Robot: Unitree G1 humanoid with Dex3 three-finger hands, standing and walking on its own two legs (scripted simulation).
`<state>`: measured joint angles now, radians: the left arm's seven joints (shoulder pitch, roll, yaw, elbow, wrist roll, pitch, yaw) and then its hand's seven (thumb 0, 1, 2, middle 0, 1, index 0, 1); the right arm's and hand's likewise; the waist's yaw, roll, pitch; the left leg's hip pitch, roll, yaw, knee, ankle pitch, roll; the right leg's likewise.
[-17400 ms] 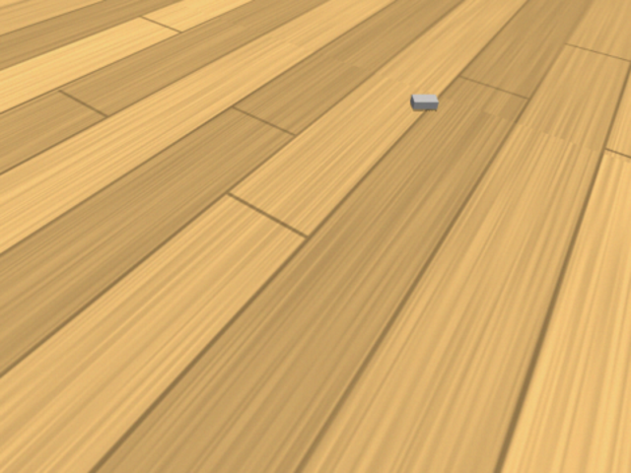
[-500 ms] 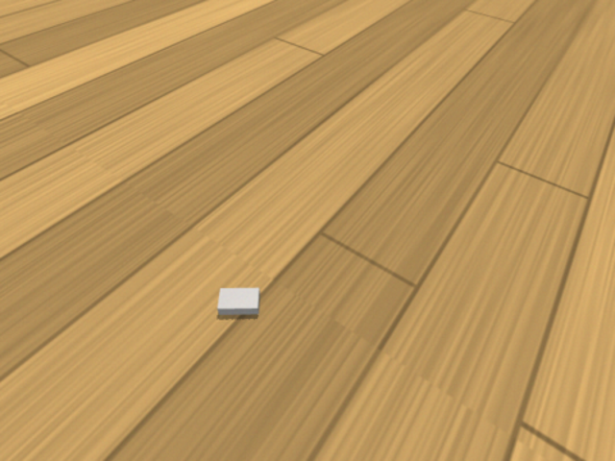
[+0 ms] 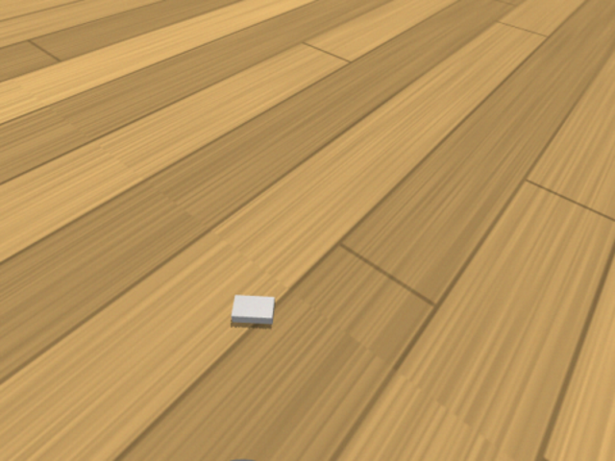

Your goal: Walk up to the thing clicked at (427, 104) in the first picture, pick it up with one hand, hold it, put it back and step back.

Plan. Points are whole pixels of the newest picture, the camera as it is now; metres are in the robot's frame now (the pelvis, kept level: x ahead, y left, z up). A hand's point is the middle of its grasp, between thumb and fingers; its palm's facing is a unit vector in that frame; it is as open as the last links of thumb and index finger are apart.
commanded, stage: walk up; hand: left
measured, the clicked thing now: (253, 309) +0.72 +0.20 -0.75
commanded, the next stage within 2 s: none
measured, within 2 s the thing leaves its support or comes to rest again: neither
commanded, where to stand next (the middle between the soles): +0.34 -0.03 m, yaw -1 degrees
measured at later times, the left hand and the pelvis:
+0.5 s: hand (150, 371) +0.27 +0.26 -0.14, palm faces -0.09 -0.92 -0.38, open 7.4 cm; pelvis +0.17 -0.01 -0.02, yaw -2 degrees
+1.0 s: hand (181, 338) +0.34 +0.24 -0.18, palm faces -0.04 -0.94 -0.34, open 7.4 cm; pelvis +0.25 -0.02 -0.02, yaw -2 degrees
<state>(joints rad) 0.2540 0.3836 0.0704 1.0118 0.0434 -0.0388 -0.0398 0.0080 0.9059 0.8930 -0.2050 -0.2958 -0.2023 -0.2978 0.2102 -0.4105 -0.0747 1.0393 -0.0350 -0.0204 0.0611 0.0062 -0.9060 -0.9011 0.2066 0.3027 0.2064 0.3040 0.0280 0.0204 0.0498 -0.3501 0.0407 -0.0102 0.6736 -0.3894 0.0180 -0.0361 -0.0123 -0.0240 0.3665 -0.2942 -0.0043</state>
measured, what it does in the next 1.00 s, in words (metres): walks ahead: right foot, then left foot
